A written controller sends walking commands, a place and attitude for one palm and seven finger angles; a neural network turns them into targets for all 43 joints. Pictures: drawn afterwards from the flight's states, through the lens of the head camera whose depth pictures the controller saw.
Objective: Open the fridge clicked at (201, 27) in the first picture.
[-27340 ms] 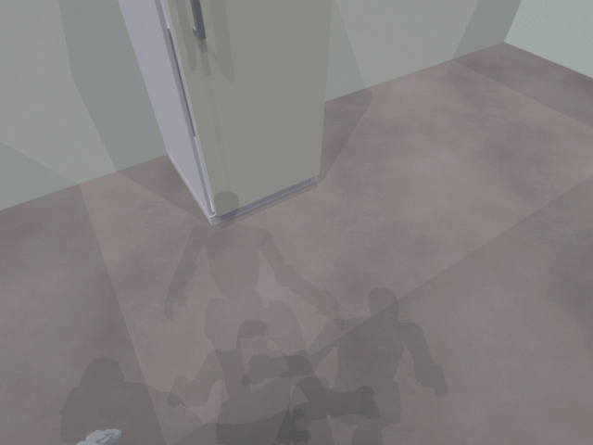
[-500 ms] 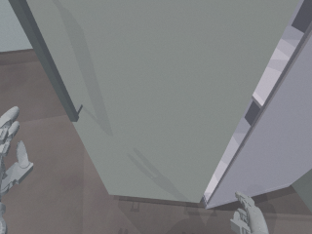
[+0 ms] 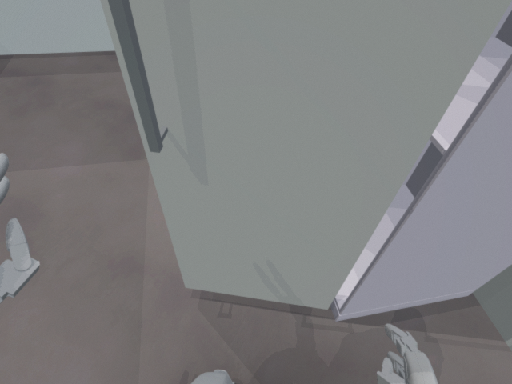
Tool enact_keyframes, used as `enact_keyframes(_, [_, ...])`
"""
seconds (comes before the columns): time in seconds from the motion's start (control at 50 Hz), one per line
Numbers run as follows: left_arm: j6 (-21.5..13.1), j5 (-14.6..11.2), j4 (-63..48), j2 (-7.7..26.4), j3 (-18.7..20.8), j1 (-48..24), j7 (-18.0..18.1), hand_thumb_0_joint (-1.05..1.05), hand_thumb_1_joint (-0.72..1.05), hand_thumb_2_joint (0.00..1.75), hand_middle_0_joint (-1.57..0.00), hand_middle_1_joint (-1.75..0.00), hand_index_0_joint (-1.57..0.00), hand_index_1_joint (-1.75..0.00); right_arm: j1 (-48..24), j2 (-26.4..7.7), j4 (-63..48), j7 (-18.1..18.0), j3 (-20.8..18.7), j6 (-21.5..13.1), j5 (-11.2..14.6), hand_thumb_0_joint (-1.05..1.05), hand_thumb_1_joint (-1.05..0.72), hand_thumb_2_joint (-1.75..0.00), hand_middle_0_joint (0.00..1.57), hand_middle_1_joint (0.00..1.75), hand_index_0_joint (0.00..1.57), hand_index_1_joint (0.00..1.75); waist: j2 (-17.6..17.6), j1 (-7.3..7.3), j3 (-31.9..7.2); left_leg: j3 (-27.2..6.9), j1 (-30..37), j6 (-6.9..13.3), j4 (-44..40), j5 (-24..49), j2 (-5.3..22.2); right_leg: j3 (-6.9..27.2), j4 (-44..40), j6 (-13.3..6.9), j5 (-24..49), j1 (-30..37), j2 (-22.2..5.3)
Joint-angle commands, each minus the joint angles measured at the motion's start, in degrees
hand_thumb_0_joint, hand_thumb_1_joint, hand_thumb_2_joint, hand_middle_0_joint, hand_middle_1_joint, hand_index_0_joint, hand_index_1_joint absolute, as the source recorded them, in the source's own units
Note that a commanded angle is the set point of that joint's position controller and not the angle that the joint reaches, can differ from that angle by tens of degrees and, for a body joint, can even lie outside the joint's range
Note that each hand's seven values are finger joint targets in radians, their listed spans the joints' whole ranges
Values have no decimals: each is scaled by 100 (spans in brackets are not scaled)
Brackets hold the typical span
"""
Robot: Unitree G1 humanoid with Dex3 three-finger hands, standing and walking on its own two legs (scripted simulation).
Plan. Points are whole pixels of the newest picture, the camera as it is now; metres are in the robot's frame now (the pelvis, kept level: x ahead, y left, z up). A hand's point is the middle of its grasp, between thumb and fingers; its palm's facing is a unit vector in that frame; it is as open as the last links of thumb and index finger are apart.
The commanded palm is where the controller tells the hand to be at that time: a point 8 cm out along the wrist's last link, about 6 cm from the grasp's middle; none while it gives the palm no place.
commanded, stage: step back with the hand held close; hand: left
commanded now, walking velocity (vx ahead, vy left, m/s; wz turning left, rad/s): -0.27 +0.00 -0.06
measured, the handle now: (136, 40) +0.50 +0.24 +0.27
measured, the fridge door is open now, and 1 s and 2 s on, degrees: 71 71 71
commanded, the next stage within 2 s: stop stepping back and stand still in 0.40 s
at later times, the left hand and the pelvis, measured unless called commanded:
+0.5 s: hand out of the picture +0.14 +0.29 +0.17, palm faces +0.34 -0.86 -0.37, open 7.4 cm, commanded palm +0.07 +0.33 +0.19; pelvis -0.09 +0.04 +0.00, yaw -4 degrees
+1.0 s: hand out of the picture +0.04 +0.33 +0.17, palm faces +0.38 -0.87 -0.32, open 7.4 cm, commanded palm -0.04 +0.37 +0.19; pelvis -0.20 +0.08 +0.00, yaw -4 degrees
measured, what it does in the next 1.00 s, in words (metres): walks backwards: right foot, then left foot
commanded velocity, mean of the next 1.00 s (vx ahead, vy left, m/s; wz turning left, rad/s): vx -0.06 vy -0.05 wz -0.02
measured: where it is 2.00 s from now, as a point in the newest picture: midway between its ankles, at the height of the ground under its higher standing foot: outside the picture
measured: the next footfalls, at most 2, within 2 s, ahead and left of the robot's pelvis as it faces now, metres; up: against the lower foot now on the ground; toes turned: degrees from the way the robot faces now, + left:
right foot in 0.30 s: -0.07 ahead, -0.12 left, +0.00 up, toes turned +0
left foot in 0.44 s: +0.05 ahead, +0.10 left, +0.00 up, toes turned -2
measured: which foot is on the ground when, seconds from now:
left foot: down 0.00-0.30, up 0.32-0.42, down 0.44-0.70, up 0.72-0.88, down 0.90-1.00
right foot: down 0.00-0.08, up 0.10-0.28, down 0.30-0.46, up 0.48-0.70, down 0.72-0.90, up 0.92-1.00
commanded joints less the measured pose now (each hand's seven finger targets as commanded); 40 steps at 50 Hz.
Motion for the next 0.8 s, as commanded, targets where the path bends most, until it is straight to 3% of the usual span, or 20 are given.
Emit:
enact_keyframes(0.0, [-329,-23,-1165,1237,540,-978,239,0,90,90,-20,-30,-20,-30,-420,-714,-692,-110,-304,-351,18,0,-90,-90,20,30,20,30,-478,-294,-474,-188,1568,-43,-225,-252,98,660,-1118,-541,-1128,-1335,-826])
enact_keyframes(0.06, [-456,79,-1363,1201,803,-900,213,0,90,90,-20,-30,-20,-30,-730,-960,-893,-205,-324,-532,22,0,-90,-90,20,30,20,30,1984,-144,-560,-2372,-919,573,-3285,-3401,1578,-111,1792,-56,-1158,937,564])
enact_keyframes(0.08, [-489,107,-1387,1325,956,-947,184,0,90,90,-20,-30,-20,-30,-698,-857,-855,-177,-383,-546,-39,0,-90,-90,20,30,20,30,1800,-109,-710,-2586,-1286,766,-3444,-3239,1823,5,2701,-102,-1110,1323,622])
enact_keyframes(0.12, [-546,70,-1220,1305,1016,-622,126,0,90,90,-20,-30,-20,-30,-632,-784,-774,-26,-481,-568,-60,0,-90,-90,20,30,20,30,1097,-56,-767,-1943,-817,754,-2968,-2191,1622,15,2682,-222,-1549,1010,627])
enact_keyframes(0.2, [-478,-194,-1202,1038,635,40,56,0,90,90,-20,-30,-20,-30,-538,-646,-667,150,-393,-567,-32,0,-90,-90,20,30,20,30,1523,-58,-944,-1137,196,81,-2792,-1481,1223,-367,288,-429,-1926,948,551])
enact_keyframes(0.24, [-472,-186,-1223,1184,617,-116,29,0,90,90,-20,-30,-20,-30,-386,-578,-559,170,-389,-468,-69,0,-90,-90,20,30,20,30,768,-125,-926,-604,883,-271,-1657,-448,838,346,-1470,-607,-1389,562,-140])
enact_keyframes(0.28, [-544,-149,-1349,1624,740,-794,110,0,90,90,-20,-30,-20,-30,-537,-454,-464,103,-279,-375,-85,0,-90,-90,20,30,20,30,-988,-117,-816,105,1506,-440,898,-19,157,1892,-2208,-1136,314,-818,-1910])
enact_keyframes(0.3, [-476,-97,-1185,1535,556,-1194,117,0,90,90,-20,-30,-20,-30,-660,-484,-493,51,-249,-444,-92,0,-90,-90,20,30,20,30,-1191,-103,-752,57,1231,-445,1481,-433,68,1428,-1784,-1237,852,-862,-1894])
enact_keyframes(0.34, [-266,-51,-902,1417,462,-1200,66,0,90,90,-20,-30,-20,-30,-764,-530,-535,-12,-261,-414,-35,0,-90,-90,20,30,20,30,-1364,-191,-533,12,901,-314,1130,-223,91,940,-1081,-990,2184,-432,-1474])
enact_keyframes(0.38, [-167,-34,-875,1403,525,-1043,61,0,90,90,-20,-30,-20,-30,-754,-598,-554,-114,-156,-321,-8,0,-90,-90,20,30,20,30,-408,-228,-339,109,1160,-232,-913,1271,111,387,-187,-517,2886,-31,-846])
enact_keyframes(0.42, [-269,-97,-1350,1484,656,-1042,16,0,90,90,-20,-30,-20,-30,-764,-785,-714,-86,-261,-352,51,0,-90,-90,20,30,20,30,1044,-71,-1102,-884,1890,244,-1737,4458,1285,127,1061,-109,251,145,209])
enact_keyframes(0.44, [-333,-126,-1191,1480,655,-787,-7,0,90,90,-20,-30,-20,-30,-731,-745,-717,-10,-299,-435,42,0,-90,-90,20,30,20,30,988,-42,-1390,-1365,2224,385,-1886,4640,1659,254,1632,-187,-1646,-172,396])
enact_keyframes(0.48, [-334,-229,-1804,1470,837,-434,-29,0,90,90,-20,-30,-20,-30,-660,-728,-776,97,-386,-537,-120,0,-90,-90,20,30,20,30,1269,-32,-1660,-1973,1550,509,-2476,1964,1944,437,2569,-208,-2145,111,466])
enact_keyframes(0.54, [-222,-219,-1979,1422,1027,429,67,0,90,90,-20,-30,-20,-30,-533,-693,-906,198,-437,-541,-36,0,-90,-90,20,30,20,30,1071,-39,-1535,-1226,982,352,-3041,-1153,1399,-139,1822,-296,-1634,672,485])
enact_keyframes(0.62, [80,-201,-1541,1238,830,650,131,0,90,90,-20,-30,-20,-30,-476,-650,-870,102,-334,-400,-62,0,-90,-90,20,30,20,30,1524,-98,-927,-500,10,-581,-3346,-2095,710,-852,-358,-518,-1824,2069,817])
enact_keyframes(0.64, [133,-170,-1523,1464,935,626,135,0,90,90,-20,-30,-20,-30,-438,-644,-843,67,-339,-370,-73,0,-90,-90,20,30,20,30,1088,-116,-964,-194,244,-736,-2821,-1721,376,-698,-1067,-560,-1682,2099,651])
enact_keyframes(0.66, [133,-133,-1454,1436,814,472,116,0,90,90,-20,-30,-20,-30,-336,-619,-733,33,-348,-302,-68,0,-90,-90,20,30,20,30,85,-160,-871,418,820,-585,-1214,-1028,-29,-75,-1793,-755,-1567,1252,-101])
enact_keyframes(0.68, [116,-148,-1408,1511,858,206,110,0,90,90,-20,-30,-20,-30,-301,-697,-635,15,-412,-233,-72,0,-90,-90,20,30,20,30,-864,-217,-659,281,1363,-390,1022,-479,-163,1221,-2357,-1178,-2208,-483,-1290])
enact_keyframes(0.7, [137,-206,-1685,1705,949,-493,133,0,90,90,-20,-30,-20,-30,-462,-698,-579,16,-343,-183,-106,0,-90,-90,20,30,20,30,-1088,-244,-598,56,950,-327,2469,-223,-82,1452,-2285,-1573,-1925,-994,-2006])
enact_keyframes(0.78, [277,22,-239,889,77,-1357,179,0,90,90,-20,-30,-20,-30,-491,-745,-406,-121,-347,-277,1,0,-90,-90,20,30,20,30,-777,-396,271,-44,800,-62,1477,-755,480,896,-1789,-1123,-3186,-1410,-1555])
